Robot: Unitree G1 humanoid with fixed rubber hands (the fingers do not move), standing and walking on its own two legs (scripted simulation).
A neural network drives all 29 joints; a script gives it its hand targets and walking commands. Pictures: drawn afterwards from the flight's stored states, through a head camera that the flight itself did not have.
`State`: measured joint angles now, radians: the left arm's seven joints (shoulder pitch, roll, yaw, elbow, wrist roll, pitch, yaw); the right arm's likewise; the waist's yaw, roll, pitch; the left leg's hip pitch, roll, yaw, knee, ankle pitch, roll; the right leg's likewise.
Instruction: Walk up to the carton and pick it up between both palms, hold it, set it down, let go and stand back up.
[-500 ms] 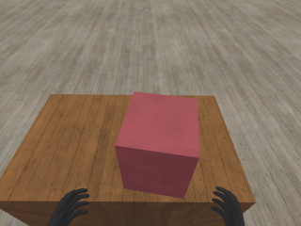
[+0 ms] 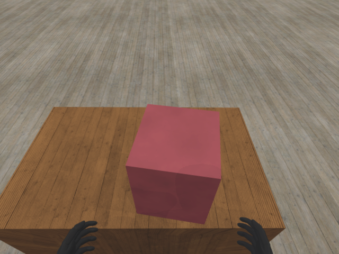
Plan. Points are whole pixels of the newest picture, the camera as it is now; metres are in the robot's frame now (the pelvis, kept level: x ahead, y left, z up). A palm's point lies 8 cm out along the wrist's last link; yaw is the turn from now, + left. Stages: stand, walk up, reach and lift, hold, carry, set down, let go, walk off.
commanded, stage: set down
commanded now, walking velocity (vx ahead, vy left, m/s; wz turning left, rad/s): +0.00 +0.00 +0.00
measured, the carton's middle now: (176, 164) +0.38 -0.01 -0.02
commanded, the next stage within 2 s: let go in 0.84 s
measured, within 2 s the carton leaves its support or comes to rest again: neither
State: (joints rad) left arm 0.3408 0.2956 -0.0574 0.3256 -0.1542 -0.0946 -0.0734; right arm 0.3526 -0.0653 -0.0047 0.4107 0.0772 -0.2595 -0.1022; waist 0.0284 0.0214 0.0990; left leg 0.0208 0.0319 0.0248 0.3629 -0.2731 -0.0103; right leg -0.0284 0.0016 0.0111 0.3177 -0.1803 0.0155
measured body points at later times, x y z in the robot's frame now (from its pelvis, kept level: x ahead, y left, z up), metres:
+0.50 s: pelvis +0.00 +0.00 +0.00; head +0.00 +0.00 +0.45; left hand +0.16 +0.22 -0.07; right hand +0.16 -0.20 -0.08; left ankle -0.04 +0.12 -0.75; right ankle +0.00 -0.13 -0.75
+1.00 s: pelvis +0.00 -0.01 +0.00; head +0.02 -0.01 +0.45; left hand +0.16 +0.22 -0.09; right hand +0.16 -0.22 -0.10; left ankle -0.04 +0.12 -0.75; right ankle +0.00 -0.13 -0.75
